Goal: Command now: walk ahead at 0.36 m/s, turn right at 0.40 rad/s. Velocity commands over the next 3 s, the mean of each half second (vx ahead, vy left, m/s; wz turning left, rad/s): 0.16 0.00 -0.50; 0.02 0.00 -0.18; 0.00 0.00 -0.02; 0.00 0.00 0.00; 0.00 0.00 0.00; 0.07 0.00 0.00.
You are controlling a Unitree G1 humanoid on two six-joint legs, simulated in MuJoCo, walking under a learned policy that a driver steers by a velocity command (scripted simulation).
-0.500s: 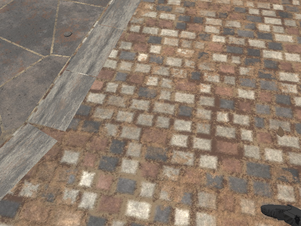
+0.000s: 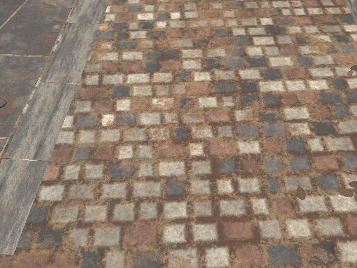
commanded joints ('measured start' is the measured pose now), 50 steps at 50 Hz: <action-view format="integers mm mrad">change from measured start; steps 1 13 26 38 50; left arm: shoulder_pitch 285 119 222 154 133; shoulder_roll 219 190 201 79 75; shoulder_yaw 67 70 70 32 10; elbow -30 -87 -105 -74 -32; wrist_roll -5 -12 2 1 25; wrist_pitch -2 60 94 115 59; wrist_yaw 11 81 95 77 73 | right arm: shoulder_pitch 60 -146 -152 -204 -159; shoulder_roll -115 -74 -119 -121 -66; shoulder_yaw -2 -1 -21 -8 9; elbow -95 -168 -186 -128 -19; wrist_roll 4 0 -11 19 -1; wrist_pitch -55 1 -9 36 18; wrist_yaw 14 -16 2 9 1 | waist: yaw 126 34 57 51 27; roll -150 -67 168 196 -52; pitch -418 -174 -180 -129 -12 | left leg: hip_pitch -632 -476 -11 -166 -155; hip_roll -64 -15 358 177 25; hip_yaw -207 -165 -584 -303 -144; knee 721 184 -278 -275 -217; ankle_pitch -105 338 902 597 402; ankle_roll -14 -83 304 215 -14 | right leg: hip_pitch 882 286 -33 338 260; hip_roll -346 -139 72 5 -93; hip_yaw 721 295 211 36 177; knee -204 -235 559 -137 -228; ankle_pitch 282 507 -531 -117 -85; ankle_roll -294 -151 129 125 31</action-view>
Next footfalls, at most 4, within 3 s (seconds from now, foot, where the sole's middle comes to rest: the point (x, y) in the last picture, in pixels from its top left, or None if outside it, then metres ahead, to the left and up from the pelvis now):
0.46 left None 0.31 0.10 -0.75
0.80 right None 0.17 -0.13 -0.75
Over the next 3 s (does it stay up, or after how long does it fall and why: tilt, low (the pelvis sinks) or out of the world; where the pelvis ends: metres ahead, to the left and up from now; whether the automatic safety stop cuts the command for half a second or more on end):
stays up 0.23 -0.01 0.01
